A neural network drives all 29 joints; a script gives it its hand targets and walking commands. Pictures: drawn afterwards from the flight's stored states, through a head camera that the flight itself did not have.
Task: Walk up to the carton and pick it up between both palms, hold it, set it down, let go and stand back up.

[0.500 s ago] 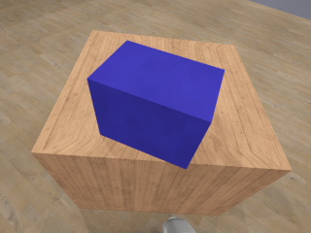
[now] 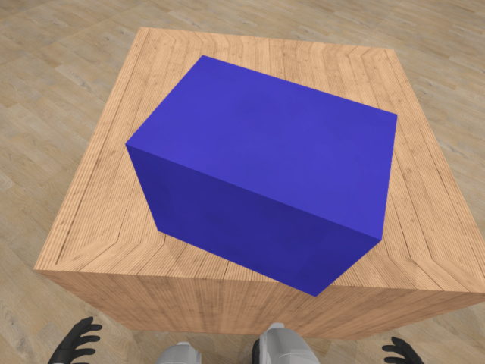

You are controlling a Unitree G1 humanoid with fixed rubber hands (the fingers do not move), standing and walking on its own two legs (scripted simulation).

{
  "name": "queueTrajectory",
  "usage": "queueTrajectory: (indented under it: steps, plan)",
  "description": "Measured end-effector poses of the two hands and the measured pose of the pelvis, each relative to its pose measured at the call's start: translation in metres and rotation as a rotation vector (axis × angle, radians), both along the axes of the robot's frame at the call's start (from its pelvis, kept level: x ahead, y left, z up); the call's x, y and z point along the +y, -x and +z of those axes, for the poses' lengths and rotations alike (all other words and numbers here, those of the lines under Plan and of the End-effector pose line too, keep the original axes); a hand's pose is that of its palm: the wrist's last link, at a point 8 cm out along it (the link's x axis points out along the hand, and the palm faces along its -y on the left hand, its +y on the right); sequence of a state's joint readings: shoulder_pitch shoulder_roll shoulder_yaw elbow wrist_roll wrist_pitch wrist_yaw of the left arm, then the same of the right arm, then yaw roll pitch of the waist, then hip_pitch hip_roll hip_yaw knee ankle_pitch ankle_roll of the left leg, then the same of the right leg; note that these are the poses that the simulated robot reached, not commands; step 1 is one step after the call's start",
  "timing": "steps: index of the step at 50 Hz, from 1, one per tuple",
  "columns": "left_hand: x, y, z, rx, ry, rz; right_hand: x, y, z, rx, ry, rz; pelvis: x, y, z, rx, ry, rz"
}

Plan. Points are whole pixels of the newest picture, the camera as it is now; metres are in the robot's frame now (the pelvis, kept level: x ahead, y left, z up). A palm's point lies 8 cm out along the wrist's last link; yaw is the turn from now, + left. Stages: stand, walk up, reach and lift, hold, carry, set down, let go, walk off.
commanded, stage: walk up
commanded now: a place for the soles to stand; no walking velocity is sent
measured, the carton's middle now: (261, 180) +0.40 -0.03 +0.07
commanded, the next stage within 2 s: none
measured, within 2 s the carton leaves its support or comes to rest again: neither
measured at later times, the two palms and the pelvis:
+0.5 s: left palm out of the picture +0.04 +0.28 -0.09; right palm out of the picture +0.02 -0.33 -0.11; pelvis -0.05 -0.02 +0.01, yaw -4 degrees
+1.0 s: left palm out of the picture +0.07 +0.27 -0.07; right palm out of the picture -0.04 -0.31 -0.08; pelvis -0.06 -0.01 +0.05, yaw -4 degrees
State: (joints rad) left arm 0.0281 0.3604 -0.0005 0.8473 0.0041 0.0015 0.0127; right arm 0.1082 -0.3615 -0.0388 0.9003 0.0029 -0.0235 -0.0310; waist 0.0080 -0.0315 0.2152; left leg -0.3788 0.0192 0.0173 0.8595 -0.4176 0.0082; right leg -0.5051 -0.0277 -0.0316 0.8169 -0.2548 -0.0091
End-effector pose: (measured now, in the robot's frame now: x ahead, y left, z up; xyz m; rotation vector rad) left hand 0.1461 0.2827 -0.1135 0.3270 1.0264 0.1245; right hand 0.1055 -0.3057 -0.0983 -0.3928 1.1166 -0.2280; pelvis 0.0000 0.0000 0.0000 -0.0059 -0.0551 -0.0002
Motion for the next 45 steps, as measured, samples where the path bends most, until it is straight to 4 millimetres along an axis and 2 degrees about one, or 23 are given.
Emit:
queueTrajectory:
  steps: [3,10,13,17,21,24,27,35,41,45]
  plan:
    - [0.01,0.015,-0.009,0.052,0.002,0.036,0.001,0.008,0.009,0.0,0.029,0.007,0.004,0.005,0.0,-0.004,-0.004,0.008]
    - [0.03,0.062,-0.003,0.178,-0.052,0.058,-0.012,0.031,0.029,-0.005,0.059,-0.044,-0.001,0.019,0.012,0.023,0.019,-0.019]
    - [0.032,0.08,0.001,0.209,-0.077,0.047,-0.022,0.039,0.025,-0.008,0.055,-0.044,-0.006,0.028,0.011,0.038,0.013,-0.041]
    - [0.025,0.1,0.007,0.227,-0.113,0.042,-0.034,0.052,0.008,-0.013,0.017,-0.062,-0.015,0.04,0.005,0.021,0.029,-0.061]
    - [0.011,0.112,0.02,0.202,-0.112,0.039,-0.031,0.069,-0.002,0.015,-0.042,-0.092,-0.02,0.043,0.011,0.009,0.028,-0.065]
    - [0.004,0.11,0.024,0.185,-0.104,0.036,-0.027,0.082,-0.007,0.009,-0.076,-0.12,-0.021,0.045,0.012,-0.001,0.001,-0.068]
    - [-0.006,0.099,0.029,0.135,-0.085,0.021,-0.022,0.095,-0.008,0.019,-0.097,-0.123,-0.022,0.052,0.016,-0.022,-0.014,-0.066]
    - [-0.028,0.072,0.041,0.069,-0.034,-0.054,-0.014,0.128,0.002,0.062,-0.126,-0.157,-0.019,0.065,0.03,-0.014,-0.018,-0.069]
    - [-0.029,0.063,0.045,0.064,-0.006,-0.06,-0.013,0.15,0.012,0.116,-0.115,-0.185,-0.016,0.065,0.039,-0.002,-0.012,-0.076]
    - [-0.024,0.064,0.044,0.084,-0.002,-0.046,-0.011,0.155,0.017,0.145,-0.103,-0.188,-0.014,0.062,0.042,0.006,-0.009,-0.075]
